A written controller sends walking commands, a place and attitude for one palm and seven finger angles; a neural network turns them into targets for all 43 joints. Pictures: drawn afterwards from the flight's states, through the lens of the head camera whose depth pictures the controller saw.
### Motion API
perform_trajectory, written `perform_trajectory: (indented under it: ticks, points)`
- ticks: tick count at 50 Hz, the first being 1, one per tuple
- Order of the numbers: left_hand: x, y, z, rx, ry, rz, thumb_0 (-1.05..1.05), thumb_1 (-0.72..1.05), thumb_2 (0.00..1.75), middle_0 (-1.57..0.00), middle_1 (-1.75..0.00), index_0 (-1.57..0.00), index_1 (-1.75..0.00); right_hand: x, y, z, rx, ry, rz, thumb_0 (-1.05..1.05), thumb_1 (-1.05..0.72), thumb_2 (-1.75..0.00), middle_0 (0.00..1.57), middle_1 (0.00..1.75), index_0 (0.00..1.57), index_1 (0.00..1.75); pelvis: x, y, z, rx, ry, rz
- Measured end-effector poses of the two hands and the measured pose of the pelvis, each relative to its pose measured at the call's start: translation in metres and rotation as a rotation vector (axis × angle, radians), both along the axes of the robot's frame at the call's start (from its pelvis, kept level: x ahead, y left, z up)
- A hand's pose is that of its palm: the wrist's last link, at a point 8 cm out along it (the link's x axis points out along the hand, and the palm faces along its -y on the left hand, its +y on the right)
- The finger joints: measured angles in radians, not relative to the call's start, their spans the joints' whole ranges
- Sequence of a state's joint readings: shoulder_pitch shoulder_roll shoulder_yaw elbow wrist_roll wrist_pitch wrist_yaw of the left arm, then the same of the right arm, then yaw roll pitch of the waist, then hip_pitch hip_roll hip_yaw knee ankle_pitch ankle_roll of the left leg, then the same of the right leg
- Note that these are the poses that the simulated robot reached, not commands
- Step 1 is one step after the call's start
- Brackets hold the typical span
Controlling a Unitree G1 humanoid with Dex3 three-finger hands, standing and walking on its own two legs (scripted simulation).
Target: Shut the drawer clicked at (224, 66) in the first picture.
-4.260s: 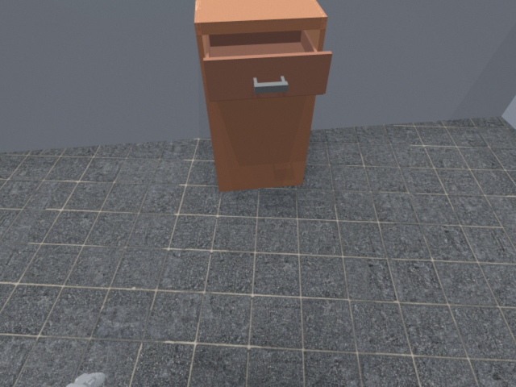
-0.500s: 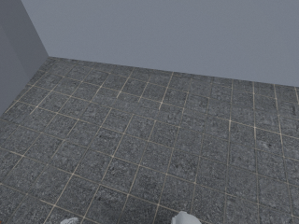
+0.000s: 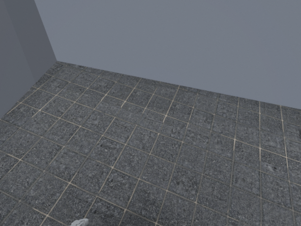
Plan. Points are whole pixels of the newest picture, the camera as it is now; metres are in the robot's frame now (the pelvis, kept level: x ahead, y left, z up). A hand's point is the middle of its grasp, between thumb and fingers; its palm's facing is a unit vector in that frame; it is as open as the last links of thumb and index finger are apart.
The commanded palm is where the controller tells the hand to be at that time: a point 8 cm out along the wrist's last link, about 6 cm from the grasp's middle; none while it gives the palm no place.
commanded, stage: turn to face it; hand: left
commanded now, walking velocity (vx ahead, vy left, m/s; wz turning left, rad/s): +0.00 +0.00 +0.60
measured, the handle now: out of the picture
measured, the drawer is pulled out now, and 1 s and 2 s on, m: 0.18 0.18 0.18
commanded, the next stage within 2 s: none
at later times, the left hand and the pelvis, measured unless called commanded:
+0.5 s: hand out of the picture -0.01 +0.16 -0.13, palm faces +0.33 -0.90 -0.30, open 7.4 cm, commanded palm none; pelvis -0.04 -0.07 +0.01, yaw +18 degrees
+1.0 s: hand out of the picture -0.19 +0.16 -0.16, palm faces +0.62 -0.74 -0.26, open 7.4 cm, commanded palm none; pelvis -0.09 -0.05 +0.01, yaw +36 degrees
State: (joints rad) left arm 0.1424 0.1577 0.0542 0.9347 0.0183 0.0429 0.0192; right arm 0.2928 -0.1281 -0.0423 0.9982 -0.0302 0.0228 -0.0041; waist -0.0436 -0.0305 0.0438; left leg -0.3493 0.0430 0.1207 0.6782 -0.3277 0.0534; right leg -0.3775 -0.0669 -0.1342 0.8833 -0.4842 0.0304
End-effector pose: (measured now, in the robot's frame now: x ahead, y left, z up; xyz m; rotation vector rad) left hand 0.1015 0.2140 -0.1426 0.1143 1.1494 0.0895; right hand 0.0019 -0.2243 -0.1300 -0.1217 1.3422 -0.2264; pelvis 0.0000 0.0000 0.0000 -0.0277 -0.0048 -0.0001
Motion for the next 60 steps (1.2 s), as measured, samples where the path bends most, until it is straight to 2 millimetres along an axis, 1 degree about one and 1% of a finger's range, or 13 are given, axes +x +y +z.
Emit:
perform_trajectory:
  ticks: [7,12,16,20,22,26,30,34,38,42,46,52,60]
  points:
    - [-0.06,0.034,0.013,0.062,0.126,0.116,0.0,0.91,0.9,-0.2,-0.3,-0.2,-0.3,0.022,-0.012,0.018,-0.036,-0.025,0.077,0.01,-0.91,-0.89,0.21,0.3,0.2,0.3,-0.006,0.0,0.015,0.0,0.02,0.06]
    - [-0.084,0.041,0.023,0.105,0.129,0.183,0.0,0.91,0.9,-0.2,-0.3,-0.19,-0.3,0.04,-0.031,0.02,-0.049,-0.044,0.142,0.0,-0.91,-0.89,0.21,0.3,0.2,0.3,-0.013,-0.01,0.017,-0.002,0.02,0.12]
    - [-0.091,0.032,0.031,0.132,0.085,0.223,0.0,0.91,0.9,-0.2,-0.3,-0.19,-0.3,0.055,-0.052,0.015,-0.047,-0.064,0.195,0.0,-0.9,-0.89,0.21,0.3,0.2,0.3,-0.02,-0.026,0.015,0.002,0.016,0.175]
    - [-0.1,0.012,0.037,0.159,0.016,0.264,0.0,0.91,0.9,-0.2,-0.3,-0.19,-0.3,0.075,-0.075,0.004,-0.03,-0.094,0.25,0.0,-0.9,-0.89,0.21,0.3,0.2,0.3,-0.027,-0.049,0.008,0.02,0.013,0.233]
    - [-0.111,0.0,0.04,0.175,-0.003,0.285,0.0,0.91,0.9,-0.2,-0.3,-0.19,-0.3,0.087,-0.084,-0.001,-0.022,-0.112,0.277,0.0,-0.9,-0.89,0.21,0.3,0.2,0.3,-0.032,-0.059,0.005,0.026,0.007,0.262]
    - [-0.141,-0.022,0.049,0.167,0.01,0.345,0.0,0.91,0.9,-0.2,-0.3,-0.2,-0.3,0.11,-0.088,0.008,-0.007,-0.139,0.354,0.0,-0.91,-0.9,0.2,0.3,0.2,0.3,-0.036,-0.071,0.014,0.051,-0.006,0.322]
    - [-0.169,-0.039,0.05,0.149,0.037,0.393,0.0,0.91,0.9,-0.2,-0.3,-0.2,-0.3,0.128,-0.083,0.016,0.008,-0.164,0.425,0.0,-0.91,-0.9,0.2,0.3,0.2,0.3,-0.042,-0.079,0.019,0.072,-0.01,0.38]
    - [-0.2,-0.05,0.044,0.123,0.064,0.456,0.0,0.91,0.9,-0.2,-0.3,-0.2,-0.3,0.142,-0.068,0.019,0.01,-0.156,0.509,0.0,-0.91,-0.9,0.2,0.3,0.2,0.3,-0.049,-0.08,0.019,0.075,-0.007,0.439]
    - [-0.241,-0.052,0.033,0.095,0.108,0.534,0.0,0.9,0.9,-0.21,-0.3,-0.2,-0.3,0.156,-0.038,0.021,0.007,-0.169,0.605,0.0,-0.91,-0.9,0.2,0.3,0.19,0.3,-0.06,-0.074,0.015,0.065,0.002,0.494]
    - [-0.288,-0.044,0.013,0.066,0.158,0.621,0.0,0.9,0.9,-0.21,-0.3,-0.2,-0.3,0.167,0.001,0.024,-0.003,-0.228,0.704,0.0,-0.91,-0.9,0.2,0.3,0.2,0.3,-0.073,-0.06,0.004,0.036,0.01,0.555]
    - [-0.322,-0.035,0.004,0.055,0.222,0.68,0.0,0.91,0.9,-0.2,-0.3,-0.2,-0.3,0.162,0.028,0.031,-0.001,-0.269,0.76,0.0,-0.9,-0.9,0.2,0.3,0.2,0.3,-0.085,-0.055,0.003,0.03,0.005,0.589]
    - [-0.329,-0.023,0.02,0.076,0.172,0.732,0.0,0.91,0.9,-0.2,-0.3,-0.19,-0.3,0.142,0.037,0.033,0.002,-0.22,0.792,0.0,-0.9,-0.89,0.21,0.3,0.2,0.3,-0.092,-0.051,0.014,0.013,0.005,0.653]
    - [-0.301,-0.019,0.036,0.131,0.06,0.767,0.0,0.91,0.9,-0.2,-0.3,-0.19,-0.3,0.123,0.018,0.017,0.019,-0.123,0.807,0.0,-0.9,-0.89,0.21,0.3,0.2,0.3,-0.09,-0.062,0.015,0.015,0.012,0.744]
